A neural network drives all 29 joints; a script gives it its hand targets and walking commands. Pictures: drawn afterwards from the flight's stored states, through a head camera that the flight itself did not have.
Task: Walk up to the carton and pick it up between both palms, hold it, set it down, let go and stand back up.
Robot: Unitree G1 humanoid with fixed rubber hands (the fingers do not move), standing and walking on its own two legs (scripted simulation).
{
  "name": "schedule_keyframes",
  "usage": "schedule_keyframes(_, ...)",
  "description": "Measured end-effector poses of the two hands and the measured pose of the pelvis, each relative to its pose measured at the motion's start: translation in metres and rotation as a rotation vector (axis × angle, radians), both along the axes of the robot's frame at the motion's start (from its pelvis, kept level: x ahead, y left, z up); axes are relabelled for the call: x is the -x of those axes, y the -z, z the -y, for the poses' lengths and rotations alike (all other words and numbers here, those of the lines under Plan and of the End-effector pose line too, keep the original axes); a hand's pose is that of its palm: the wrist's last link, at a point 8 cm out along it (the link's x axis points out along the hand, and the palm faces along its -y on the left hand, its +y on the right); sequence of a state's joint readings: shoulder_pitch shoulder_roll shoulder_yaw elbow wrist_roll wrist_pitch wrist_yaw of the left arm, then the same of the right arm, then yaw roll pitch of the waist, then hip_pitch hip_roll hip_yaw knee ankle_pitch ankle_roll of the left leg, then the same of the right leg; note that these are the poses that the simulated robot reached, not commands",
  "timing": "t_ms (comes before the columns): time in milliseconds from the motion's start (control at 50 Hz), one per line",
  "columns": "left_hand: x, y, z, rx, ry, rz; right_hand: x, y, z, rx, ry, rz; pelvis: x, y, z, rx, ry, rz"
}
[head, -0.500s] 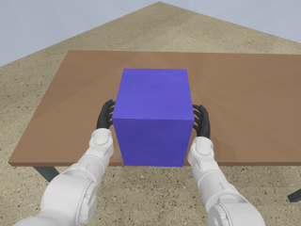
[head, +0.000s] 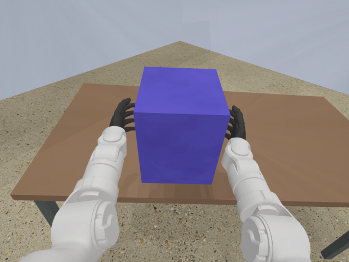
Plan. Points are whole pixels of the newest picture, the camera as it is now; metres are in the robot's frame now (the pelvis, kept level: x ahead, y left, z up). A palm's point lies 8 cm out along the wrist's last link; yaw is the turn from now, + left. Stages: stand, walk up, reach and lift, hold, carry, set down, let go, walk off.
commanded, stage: reach and lift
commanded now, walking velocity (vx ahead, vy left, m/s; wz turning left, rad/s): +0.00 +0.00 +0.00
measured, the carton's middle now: (178, 126) +0.47 -0.03 +0.11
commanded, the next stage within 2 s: hold in 1.68 s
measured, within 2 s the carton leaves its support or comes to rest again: neither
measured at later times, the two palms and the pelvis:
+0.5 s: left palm (113, 140) +0.38 +0.14 +0.14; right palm (234, 142) +0.36 -0.15 +0.15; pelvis -0.01 +0.00 +0.00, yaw +2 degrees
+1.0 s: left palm (111, 143) +0.35 +0.13 +0.15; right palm (237, 141) +0.35 -0.15 +0.16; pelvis -0.02 -0.01 +0.00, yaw +2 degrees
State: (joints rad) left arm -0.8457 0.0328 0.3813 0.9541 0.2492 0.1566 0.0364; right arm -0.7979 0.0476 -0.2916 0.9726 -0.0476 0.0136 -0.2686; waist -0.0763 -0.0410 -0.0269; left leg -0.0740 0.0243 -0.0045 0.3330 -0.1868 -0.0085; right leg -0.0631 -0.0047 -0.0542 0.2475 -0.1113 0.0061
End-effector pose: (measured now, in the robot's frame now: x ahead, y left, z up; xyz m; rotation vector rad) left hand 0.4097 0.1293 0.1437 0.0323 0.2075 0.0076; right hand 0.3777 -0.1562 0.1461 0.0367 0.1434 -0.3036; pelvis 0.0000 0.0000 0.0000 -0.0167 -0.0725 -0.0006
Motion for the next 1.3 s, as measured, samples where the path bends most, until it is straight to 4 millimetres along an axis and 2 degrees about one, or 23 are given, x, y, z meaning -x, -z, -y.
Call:
schedule_keyframes(200,0.018,0.02,-0.007,-0.018,-0.042,-0.04,0.011,0.016,-0.008,-0.001,-0.018,-0.011,0.003,0.0,0.002,0.004,-0.017,0.028)
schedule_keyframes(300,0.025,0.025,-0.007,-0.03,-0.059,-0.056,0.013,0.015,-0.011,-0.006,-0.032,0.002,0.004,0.001,0.001,0.007,-0.025,0.033)
schedule_keyframes(600,0.037,-0.001,-0.006,-0.058,-0.08,-0.045,0.017,-0.011,-0.01,0.002,-0.069,0.043,0.007,0.002,0.002,0.002,-0.029,0.081)
schedule_keyframes(880,0.056,-0.002,-0.006,-0.064,-0.102,-0.077,0.029,-0.015,-0.009,-0.004,-0.084,0.064,0.016,0.002,0.006,-0.005,-0.034,0.114)
schedule_keyframes(1300,0.055,-0.015,-0.01,-0.06,-0.115,-0.071,0.027,-0.027,-0.013,0.014,-0.107,0.081,0.024,0.002,0.01,-0.01,-0.035,0.11)
